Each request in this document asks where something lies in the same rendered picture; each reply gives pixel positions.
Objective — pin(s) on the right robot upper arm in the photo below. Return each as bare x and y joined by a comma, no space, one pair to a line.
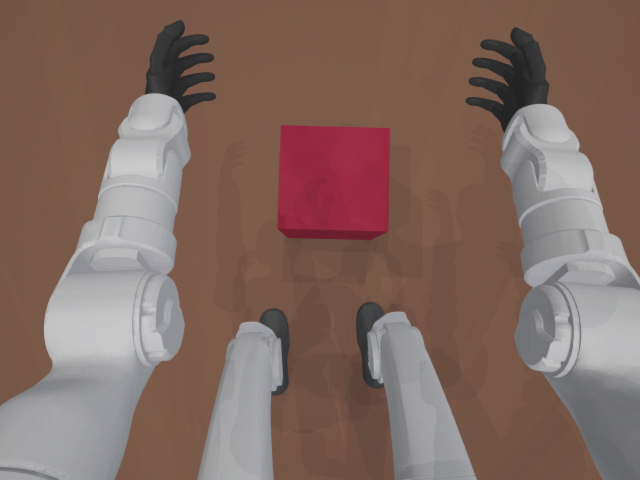
585,339

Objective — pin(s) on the carton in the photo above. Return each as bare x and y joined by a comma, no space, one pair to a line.
333,182

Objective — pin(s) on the robot right forearm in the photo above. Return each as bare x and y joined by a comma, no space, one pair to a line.
559,211

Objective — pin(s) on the robot left hand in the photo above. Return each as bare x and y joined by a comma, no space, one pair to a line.
166,68

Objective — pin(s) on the robot right hand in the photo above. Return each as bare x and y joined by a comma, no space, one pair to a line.
527,83

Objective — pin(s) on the robot left forearm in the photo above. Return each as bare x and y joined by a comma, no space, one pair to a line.
132,228

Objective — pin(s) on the left robot foot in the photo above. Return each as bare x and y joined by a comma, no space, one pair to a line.
277,322

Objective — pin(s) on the left robot upper arm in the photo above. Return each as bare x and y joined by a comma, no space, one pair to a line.
106,332

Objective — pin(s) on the left robot shin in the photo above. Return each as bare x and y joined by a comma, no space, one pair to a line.
248,327

